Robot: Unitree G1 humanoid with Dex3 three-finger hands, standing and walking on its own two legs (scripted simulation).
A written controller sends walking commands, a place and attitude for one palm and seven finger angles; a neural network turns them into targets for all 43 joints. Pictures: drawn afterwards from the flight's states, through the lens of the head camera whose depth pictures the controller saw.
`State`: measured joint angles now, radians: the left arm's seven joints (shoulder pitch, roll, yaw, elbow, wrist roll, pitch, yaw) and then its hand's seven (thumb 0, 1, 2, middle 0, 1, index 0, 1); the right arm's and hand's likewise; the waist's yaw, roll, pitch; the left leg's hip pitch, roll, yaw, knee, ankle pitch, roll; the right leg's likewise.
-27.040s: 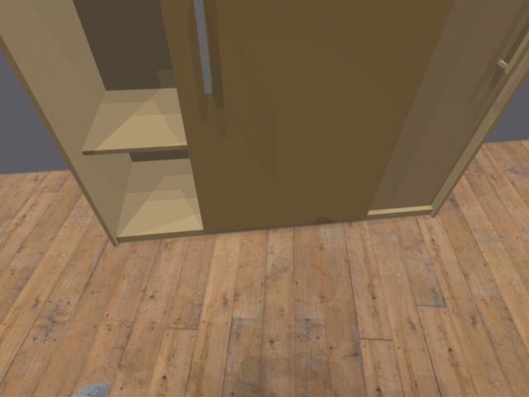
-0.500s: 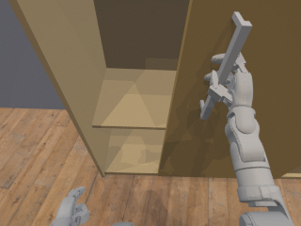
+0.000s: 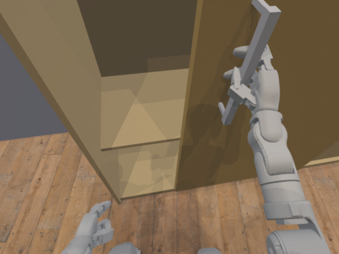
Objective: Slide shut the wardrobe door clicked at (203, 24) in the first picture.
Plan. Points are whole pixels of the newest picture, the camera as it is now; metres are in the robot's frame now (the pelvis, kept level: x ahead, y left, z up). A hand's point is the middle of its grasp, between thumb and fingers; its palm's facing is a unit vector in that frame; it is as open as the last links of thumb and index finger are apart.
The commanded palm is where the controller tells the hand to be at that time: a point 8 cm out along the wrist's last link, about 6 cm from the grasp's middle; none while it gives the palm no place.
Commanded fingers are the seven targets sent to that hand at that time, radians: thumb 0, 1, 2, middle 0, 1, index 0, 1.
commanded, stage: step sideways, sliding the door along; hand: right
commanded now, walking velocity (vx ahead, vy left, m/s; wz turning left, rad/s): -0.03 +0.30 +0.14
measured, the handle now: (239, 74) +0.44 -0.18 +0.17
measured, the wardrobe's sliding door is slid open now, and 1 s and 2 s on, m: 0.31 0.03 0.00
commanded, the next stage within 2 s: none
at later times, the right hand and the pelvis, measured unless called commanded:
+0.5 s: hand (173, 95) +0.38 -0.03 +0.18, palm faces +0.04 +1.00 -0.03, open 6.1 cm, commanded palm +0.35 -0.03 +0.18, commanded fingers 0.00 -0.90 -0.90 0.45 1.40 0.45 1.40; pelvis +0.02 +0.08 +0.00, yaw -2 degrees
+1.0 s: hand (98, 106) +0.36 +0.12 +0.18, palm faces -0.07 +0.99 -0.12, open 6.0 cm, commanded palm +0.34 +0.09 +0.18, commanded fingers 0.00 -0.90 -0.90 0.45 1.40 0.45 1.40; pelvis -0.01 +0.20 +0.00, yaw +6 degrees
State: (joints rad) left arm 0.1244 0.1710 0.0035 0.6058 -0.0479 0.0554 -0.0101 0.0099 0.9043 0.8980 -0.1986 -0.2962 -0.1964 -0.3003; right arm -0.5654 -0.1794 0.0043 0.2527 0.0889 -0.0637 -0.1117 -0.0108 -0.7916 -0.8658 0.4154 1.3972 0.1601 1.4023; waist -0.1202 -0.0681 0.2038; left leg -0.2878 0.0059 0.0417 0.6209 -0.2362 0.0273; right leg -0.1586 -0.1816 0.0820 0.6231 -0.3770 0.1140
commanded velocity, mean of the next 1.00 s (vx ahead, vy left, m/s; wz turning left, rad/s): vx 0.06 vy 0.30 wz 0.16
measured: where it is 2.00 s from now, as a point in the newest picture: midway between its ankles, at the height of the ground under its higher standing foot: outside the picture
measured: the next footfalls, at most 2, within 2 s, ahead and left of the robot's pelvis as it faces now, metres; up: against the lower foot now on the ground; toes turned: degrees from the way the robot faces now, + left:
left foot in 0.02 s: +0.09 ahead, +0.16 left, +0.00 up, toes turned +1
right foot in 0.44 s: +0.05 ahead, -0.11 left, +0.00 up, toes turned -8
